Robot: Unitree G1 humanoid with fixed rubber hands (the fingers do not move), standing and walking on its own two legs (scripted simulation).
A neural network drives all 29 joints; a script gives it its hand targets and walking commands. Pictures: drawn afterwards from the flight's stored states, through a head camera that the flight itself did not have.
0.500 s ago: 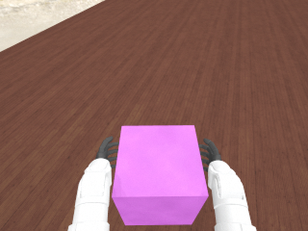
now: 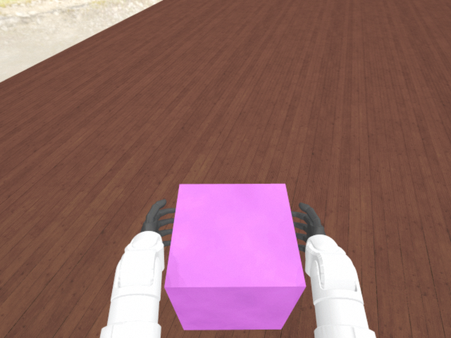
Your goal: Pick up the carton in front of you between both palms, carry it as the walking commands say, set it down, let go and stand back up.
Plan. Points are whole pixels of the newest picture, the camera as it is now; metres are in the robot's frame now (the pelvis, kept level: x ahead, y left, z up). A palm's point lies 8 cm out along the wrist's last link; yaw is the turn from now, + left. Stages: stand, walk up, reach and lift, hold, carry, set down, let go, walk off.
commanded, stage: carry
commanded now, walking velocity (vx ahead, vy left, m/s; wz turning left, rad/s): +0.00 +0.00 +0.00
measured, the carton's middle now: (232, 259) +0.30 +0.00 -0.05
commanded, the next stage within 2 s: hold in 0.40 s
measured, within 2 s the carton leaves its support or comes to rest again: neither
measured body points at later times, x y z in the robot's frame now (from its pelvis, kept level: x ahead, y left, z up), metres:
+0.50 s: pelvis -0.01 -0.01 +0.01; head -0.01 -0.02 +0.46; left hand +0.30 +0.15 +0.04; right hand +0.30 -0.15 +0.03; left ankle -0.01 +0.08 -0.73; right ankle +0.07 -0.14 -0.73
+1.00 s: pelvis -0.04 -0.05 -0.03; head +0.07 -0.05 +0.41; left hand +0.30 +0.17 -0.06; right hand +0.35 -0.13 -0.07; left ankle -0.01 +0.08 -0.73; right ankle +0.07 -0.14 -0.73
